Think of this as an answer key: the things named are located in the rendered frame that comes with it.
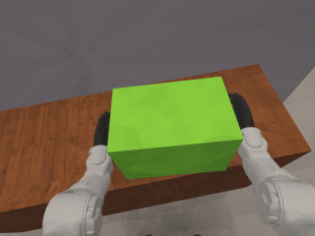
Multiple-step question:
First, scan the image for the robot right hand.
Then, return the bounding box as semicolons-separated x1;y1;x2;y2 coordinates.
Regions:
227;92;255;130

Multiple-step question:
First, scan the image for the right robot upper arm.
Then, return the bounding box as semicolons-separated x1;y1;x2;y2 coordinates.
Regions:
256;179;315;236

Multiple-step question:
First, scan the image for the robot left hand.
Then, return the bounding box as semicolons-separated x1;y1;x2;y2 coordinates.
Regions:
94;111;111;147

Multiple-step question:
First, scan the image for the robot right forearm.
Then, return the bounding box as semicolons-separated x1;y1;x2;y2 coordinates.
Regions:
237;127;304;196

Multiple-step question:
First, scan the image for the pedestal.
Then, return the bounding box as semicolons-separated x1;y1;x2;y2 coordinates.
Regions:
0;64;312;233

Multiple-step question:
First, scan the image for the carton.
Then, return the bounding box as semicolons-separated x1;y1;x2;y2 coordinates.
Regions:
106;77;244;180

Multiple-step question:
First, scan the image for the left robot upper arm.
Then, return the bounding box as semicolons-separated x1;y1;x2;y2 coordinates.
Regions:
42;193;102;236

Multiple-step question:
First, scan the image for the robot left forearm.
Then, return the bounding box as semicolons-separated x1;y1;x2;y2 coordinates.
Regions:
42;145;114;234

